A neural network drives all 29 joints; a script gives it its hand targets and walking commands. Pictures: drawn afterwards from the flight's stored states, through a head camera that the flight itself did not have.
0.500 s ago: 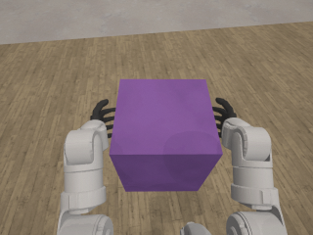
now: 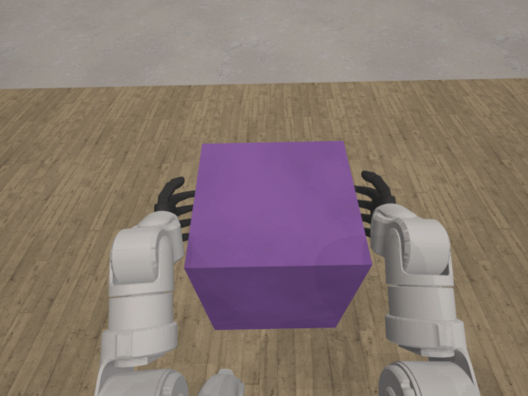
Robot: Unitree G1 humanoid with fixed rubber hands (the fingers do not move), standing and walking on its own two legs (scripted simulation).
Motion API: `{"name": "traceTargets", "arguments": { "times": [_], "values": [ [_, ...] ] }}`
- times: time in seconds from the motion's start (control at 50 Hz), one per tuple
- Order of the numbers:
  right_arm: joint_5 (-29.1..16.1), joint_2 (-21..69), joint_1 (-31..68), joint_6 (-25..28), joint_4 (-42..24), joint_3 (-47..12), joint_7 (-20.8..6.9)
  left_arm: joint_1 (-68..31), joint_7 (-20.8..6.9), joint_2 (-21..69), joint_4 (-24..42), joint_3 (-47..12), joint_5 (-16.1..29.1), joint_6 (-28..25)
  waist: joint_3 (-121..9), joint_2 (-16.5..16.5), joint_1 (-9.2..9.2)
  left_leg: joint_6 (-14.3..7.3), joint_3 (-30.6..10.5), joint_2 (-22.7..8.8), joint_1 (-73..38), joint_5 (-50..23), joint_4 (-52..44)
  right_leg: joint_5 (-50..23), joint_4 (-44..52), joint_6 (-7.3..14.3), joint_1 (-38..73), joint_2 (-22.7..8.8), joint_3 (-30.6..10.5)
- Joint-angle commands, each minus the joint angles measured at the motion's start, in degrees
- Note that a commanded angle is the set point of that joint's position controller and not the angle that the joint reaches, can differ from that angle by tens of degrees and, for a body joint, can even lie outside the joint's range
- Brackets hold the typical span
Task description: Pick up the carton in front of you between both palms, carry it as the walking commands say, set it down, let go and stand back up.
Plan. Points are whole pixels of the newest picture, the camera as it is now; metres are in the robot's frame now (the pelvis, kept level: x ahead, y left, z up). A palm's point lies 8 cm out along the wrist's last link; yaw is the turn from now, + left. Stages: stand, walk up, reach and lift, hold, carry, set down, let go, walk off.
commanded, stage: carry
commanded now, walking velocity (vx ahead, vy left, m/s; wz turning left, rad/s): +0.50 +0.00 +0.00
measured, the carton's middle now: (274, 242) +0.36 +0.02 +0.00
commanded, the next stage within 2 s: none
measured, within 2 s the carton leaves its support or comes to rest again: neither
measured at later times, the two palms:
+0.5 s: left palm (215, 99) +0.68 +0.16 +0.05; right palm (362, 106) +0.65 -0.14 +0.05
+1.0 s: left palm (231, 50) +0.95 +0.16 +0.00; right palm (341, 46) +0.97 -0.14 +0.00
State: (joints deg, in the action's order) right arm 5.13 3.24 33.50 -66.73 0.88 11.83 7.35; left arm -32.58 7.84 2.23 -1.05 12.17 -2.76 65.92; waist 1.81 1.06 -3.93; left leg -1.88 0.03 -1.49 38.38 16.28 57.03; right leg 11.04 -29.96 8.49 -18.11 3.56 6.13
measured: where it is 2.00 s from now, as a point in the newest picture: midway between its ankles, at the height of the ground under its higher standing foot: (278, 186)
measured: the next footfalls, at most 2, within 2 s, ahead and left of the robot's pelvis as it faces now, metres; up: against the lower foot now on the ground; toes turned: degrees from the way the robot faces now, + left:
left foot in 0.22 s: +0.31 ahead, +0.07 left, -0.04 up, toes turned +0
right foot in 0.74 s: +0.63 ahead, -0.04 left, -0.08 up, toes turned -3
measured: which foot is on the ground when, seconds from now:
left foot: up 0.00-0.20, down 0.22-0.72, up 0.74-1.00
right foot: down 0.00-0.20, up 0.22-0.72, down 0.74-1.00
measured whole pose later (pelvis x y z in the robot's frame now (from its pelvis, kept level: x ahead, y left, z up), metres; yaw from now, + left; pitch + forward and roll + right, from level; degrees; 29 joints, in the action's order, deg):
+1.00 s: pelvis +0.62 -0.01 -0.08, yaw +0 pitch +5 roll +2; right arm 4.3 2.1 32.5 -66.5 4.2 11.1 7.0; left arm -31.4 7.1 1.7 -3.8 10.7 -2.2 66.1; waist -0.3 0.5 -3.7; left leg -1.4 -0.8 -2.2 39.0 17.4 59.4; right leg 10.7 -31.3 8.6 -19.1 4.2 6.0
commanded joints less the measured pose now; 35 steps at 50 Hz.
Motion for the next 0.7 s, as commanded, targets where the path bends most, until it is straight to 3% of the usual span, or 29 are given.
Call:
{"name": "traceTargets", "arguments": {
  "times": [0.0,0.08,0.12,0.14,0.16,0.18,0.2,0.22,0.24,0.26,0.28,0.3,0.32,0.38,0.44,0.48,0.54,0.62,0.66,0.68],
  "values": [
    [-21.1,59.2,35.8,3.0,-5.9,-39.7,-10.4,-42.8,-16.6,63.0,8.7,-43.0,28.7,-1.1,-30.4,4.8,-0.50,0.0,3.3,1.5,4.7,-8.7,-6.6,-46.5,2.1,0.5,28.9,-13.4,-13.9],
    [-20.9,55.9,36.2,2.3,-8.0,-40.8,-10.3,-40.6,-16.4,59.8,8.4,-43.1,28.0,-1.0,-27.1,4.8,-2.30,-0.8,7.2,5.1,0.1,-19.8,-22.8,-45.4,-0.6,-0.1,29.1,-9.0,-9.1],
    [-20.8,54.2,35.4,1.3,-7.0,-40.7,-10.7,-38.2,-16.1,58.2,6.2,-42.5,27.1,-0.5,-25.6,5.2,-2.60,-2.4,7.9,5.8,-6.4,-26.2,-30.5,-41.7,-2.9,-0.4,26.7,-8.8,-7.9],
    [-20.7,53.4,35.0,0.8,-6.0,-40.2,-11.0,-37.4,-16.1,57.7,4.8,-42.2,26.8,-0.3,-26.0,5.5,-1.47,-3.5,8.1,6.0,-12.1,-28.1,-32.6,-41.8,-6.4,-1.0,24.3,-9.1,-7.2],
    [-20.3,52.6,34.1,0.4,-4.5,-39.3,-11.3,-37.5,-16.1,57.4,3.5,-41.9,26.6,0.1,-27.2,5.0,0.81,-4.0,8.6,6.1,-19.2,-29.4,-34.5,-42.1,-11.8,-2.1,21.7,-8.8,-5.7],
    [-20.0,51.8,33.5,0.1,-3.2,-38.3,-11.6,-38.1,-16.1,57.2,2.1,-41.7,26.3,0.3,-28.6,3.5,3.96,-4.0,8.1,4.3,-28.1,-31.9,-36.9,-37.4,-19.9,-3.6,17.4,-8.1,-3.0],
    [-19.9,50.8,33.3,-0.3,-2.1,-37.2,-12.0,-38.8,-16.2,56.6,0.8,-41.2,25.9,0.5,-29.5,-0.4,6.04,-3.6,1.7,-2.3,-38.9,-40.9,-32.9,-21.4,-28.7,-4.4,6.9,-6.2,-2.1],
    [-19.9,50.1,33.7,-0.9,-0.2,-35.8,-12.3,-39.6,-16.3,57.2,-0.8,-40.5,25.4,0.9,-31.5,-8.8,5.09,-5.1,-11.7,-13.9,-51.2,-67.6,-21.7,17.5,-36.2,-5.4,-7.3,-1.8,-1.8],
    [-19.7,49.2,34.5,-1.0,2.0,-34.5,-12.5,-39.8,-15.9,57.5,-2.2,-39.5,25.4,1.6,-36.6,-18.6,7.81,-16.9,-29.4,-21.6,-61.8,-53.1,-23.3,26.3,-52.0,-7.4,-22.0,2.4,-6.2],
    [-21.2,51.5,33.6,-1.0,3.5,-35.2,-13.1,-40.8,-15.5,57.5,-1.1,-38.8,25.1,1.8,-37.1,-13.9,8.11,-18.8,-33.2,-20.7,-60.0,-29.5,-27.4,23.6,-54.5,-5.4,-27.2,-0.1,-8.7],
    [-23.3,55.0,36.6,-0.7,1.8,-36.2,-13.7,-43.2,-15.0,58.3,0.2,-38.5,24.6,1.6,-33.3,-8.7,8.24,-16.7,-30.6,-16.8,-53.1,-18.7,-30.5,19.9,-51.4,-4.5,-28.2,-1.8,-8.5],
    [-25.7,58.1,41.1,-0.6,-0.6,-37.3,-14.4,-44.6,-14.5,59.6,1.0,-38.0,24.1,1.3,-30.1,-3.2,7.23,-14.1,-26.9,-14.9,-46.7,-17.9,-32.3,15.9,-46.9,-4.8,-26.8,-3.4,-8.3],
    [-28.0,60.6,45.4,-0.5,-2.7,-38.9,-14.9,-44.6,-13.9,60.2,1.5,-37.2,23.4,0.9,-28.4,-1.3,6.37,-12.8,-24.1,-14.3,-41.7,-20.1,-33.4,13.7,-43.0,-5.3,-24.6,-4.5,-8.4],
    [-31.7,64.1,48.9,0.4,-5.2,-40.7,-15.3,-43.0,-12.4,61.4,3.1,-36.7,21.6,0.1,-28.5,-4.0,5.59,-9.3,-17.9,-12.1,-37.7,-27.5,-34.3,10.7,-35.4,-6.9,-20.9,-5.1,-6.7],
    [-31.9,64.1,46.1,0.9,-5.5,-40.6,-15.2,-41.1,-11.4,61.2,4.3,-37.7,20.6,-0.7,-29.8,-6.0,6.99,-8.2,-12.8,-10.7,-43.6,-43.0,-31.5,4.6,-29.5,-7.3,-25.5,-5.2,-5.2],
    [-31.4,63.2,44.4,1.1,-6.1,-40.7,-15.2,-40.4,-10.9,60.7,5.6,-38.7,20.1,-1.0,-30.2,-6.7,7.94,-7.3,-10.1,-9.3,-47.1,-49.0,-30.0,-0.8,-25.4,-7.0,-27.3,-4.8,-4.2],
    [-30.7,61.1,42.9,1.0,-7.3,-41.0,-15.1,-40.7,-10.6,59.1,7.8,-40.0,20.1,-0.8,-28.7,-6.8,9.27,-6.0,-6.6,-5.9,-48.8,-51.3,-28.9,-8.7,-15.7,-6.2,-26.1,-2.8,-1.6],
    [-28.6,58.4,37.5,0.5,-3.5,-40.2,-15.3,-38.1,-11.2,56.5,5.6,-40.1,19.3,0.3,-25.9,-7.4,11.01,-5.3,-3.5,-3.2,-50.1,-49.8,-25.8,-18.7,0.5,-5.2,-19.7,0.3,1.9],
    [-28.0,57.9,36.7,0.4,-0.8,-39.9,-15.5,-36.7,-11.9,55.1,3.1,-39.0,18.6,0.8,-25.9,-8.0,8.87,-4.3,-2.1,-3.3,-46.3,-49.5,-20.5,-22.8,6.2,-3.5,-9.6,0.9,2.0],
    [-27.9,57.9,36.7,0.4,0.6,-39.8,-15.7,-35.8,-12.2,54.4,1.7,-38.2,18.2,0.9,-27.1,-7.9,6.28,-3.3,-0.7,-3.5,-43.5,-50.1,-15.0,-23.6,7.9,-2.9,-2.2,0.7,2.3]
  ]
}}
